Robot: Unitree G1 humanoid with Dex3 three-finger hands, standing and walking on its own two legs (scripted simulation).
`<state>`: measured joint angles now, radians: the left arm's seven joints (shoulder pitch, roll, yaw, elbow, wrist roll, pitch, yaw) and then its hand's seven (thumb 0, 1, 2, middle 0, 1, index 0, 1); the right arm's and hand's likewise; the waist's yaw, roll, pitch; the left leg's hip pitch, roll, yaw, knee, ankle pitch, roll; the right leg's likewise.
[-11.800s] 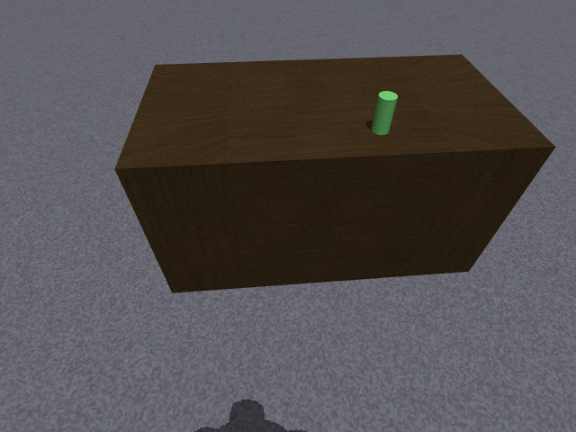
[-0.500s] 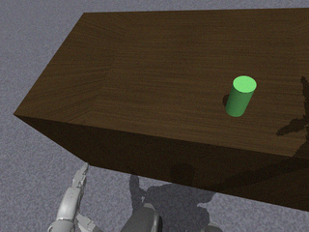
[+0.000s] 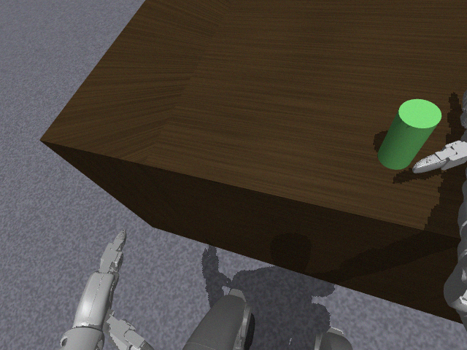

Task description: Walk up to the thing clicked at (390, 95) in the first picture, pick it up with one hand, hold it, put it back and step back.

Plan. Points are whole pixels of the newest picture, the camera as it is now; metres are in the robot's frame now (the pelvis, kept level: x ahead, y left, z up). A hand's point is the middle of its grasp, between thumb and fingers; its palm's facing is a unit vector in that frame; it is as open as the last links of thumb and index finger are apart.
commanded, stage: close in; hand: right
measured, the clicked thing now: (405, 137) +0.50 -0.15 +0.04
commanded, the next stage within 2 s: rest palm in 0.20 s
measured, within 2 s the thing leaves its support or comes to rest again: leaves its support in 1.32 s
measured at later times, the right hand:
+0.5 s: hand (407, 123) +0.52 -0.15 +0.05, palm faces +0.04 +1.00 +0.02, open 17.7 cm
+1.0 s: hand (406, 119) +0.53 -0.15 +0.05, palm faces +0.05 +1.00 +0.01, open 13.0 cm
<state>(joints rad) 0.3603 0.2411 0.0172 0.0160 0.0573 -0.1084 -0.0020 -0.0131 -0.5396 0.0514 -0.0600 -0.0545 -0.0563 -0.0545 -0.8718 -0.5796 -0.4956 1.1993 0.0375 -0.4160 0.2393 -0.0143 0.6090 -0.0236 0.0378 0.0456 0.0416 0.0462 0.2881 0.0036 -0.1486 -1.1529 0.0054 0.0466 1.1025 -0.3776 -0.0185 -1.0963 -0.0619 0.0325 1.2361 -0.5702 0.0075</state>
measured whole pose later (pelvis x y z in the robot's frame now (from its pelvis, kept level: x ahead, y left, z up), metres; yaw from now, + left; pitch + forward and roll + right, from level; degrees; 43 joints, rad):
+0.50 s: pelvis +0.00 +0.01 +0.00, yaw -1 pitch +24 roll +3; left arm 0.37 0.25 0.05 -0.03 0.06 -0.09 -0.01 -0.01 -0.57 0.08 -0.05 -0.04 -0.03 -0.06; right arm -0.88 -0.46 -0.42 1.18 0.01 -0.43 0.12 -0.01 0.61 -0.01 0.08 0.04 0.08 0.04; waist 0.27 0.00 -0.14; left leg -1.15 0.01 0.05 1.13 -0.39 -0.01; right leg -1.08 -0.05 0.03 1.23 -0.57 0.02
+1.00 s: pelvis +0.00 +0.00 +0.00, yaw +0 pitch +24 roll +3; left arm 0.36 0.25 0.05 -0.03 0.06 -0.07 -0.02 -0.01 -0.55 0.07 -0.05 -0.05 -0.04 -0.05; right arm -0.93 -0.46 -0.42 1.21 -0.01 -0.43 0.08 -0.01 0.48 -0.22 0.77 0.49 0.76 0.49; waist 0.28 0.00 -0.14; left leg -1.17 0.02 0.03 1.14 -0.39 -0.02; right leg -1.10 -0.05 0.02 1.25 -0.57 0.01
